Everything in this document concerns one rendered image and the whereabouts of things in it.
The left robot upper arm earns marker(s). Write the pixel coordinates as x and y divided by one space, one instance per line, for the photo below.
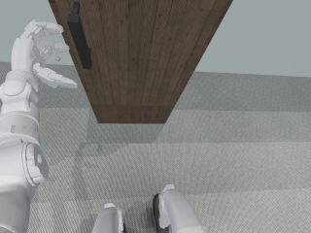
22 168

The cupboard door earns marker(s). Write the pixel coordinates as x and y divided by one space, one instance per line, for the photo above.
141 51

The robot left forearm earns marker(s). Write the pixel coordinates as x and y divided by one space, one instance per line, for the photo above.
20 115

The handle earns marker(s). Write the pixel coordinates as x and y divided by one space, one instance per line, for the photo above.
78 35

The robot left hand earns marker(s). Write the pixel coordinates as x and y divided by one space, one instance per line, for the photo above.
25 53

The right robot shin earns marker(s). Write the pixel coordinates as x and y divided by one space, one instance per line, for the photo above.
164 221

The right robot foot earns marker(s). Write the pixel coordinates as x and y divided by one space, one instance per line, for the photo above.
157 216

